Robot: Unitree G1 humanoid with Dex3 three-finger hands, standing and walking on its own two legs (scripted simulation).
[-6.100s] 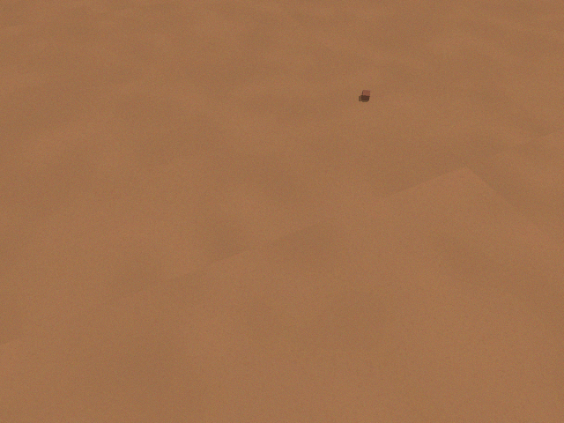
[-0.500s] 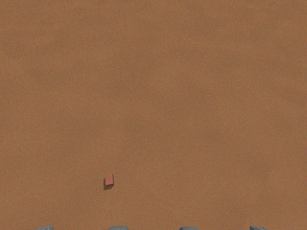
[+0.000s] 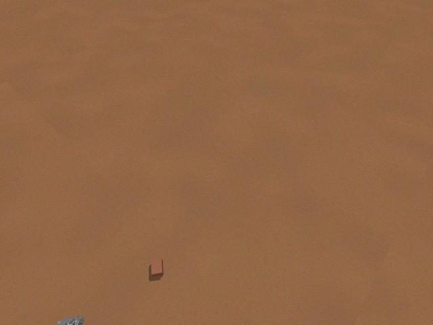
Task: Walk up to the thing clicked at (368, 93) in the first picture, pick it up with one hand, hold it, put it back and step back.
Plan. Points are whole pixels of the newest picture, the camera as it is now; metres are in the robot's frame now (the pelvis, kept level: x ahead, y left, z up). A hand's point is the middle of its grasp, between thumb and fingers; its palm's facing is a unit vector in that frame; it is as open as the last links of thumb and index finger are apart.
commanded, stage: walk up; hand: left
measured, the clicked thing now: (157, 267) +0.45 +0.27 -0.76
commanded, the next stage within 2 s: stand in 0.60 s
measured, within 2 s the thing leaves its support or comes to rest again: neither
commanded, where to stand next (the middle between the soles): +0.04 -0.01 m, yaw -1 degrees
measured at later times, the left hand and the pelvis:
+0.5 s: hand out of the picture +0.08 +0.26 -0.15, palm faces +0.00 -0.94 -0.34, open 7.4 cm; pelvis +0.01 +0.01 +0.00, yaw +1 degrees
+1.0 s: hand out of the picture +0.08 +0.26 -0.15, palm faces -0.01 -0.94 -0.34, open 7.4 cm; pelvis +0.01 +0.00 +0.01, yaw +0 degrees
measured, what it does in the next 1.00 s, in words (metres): stands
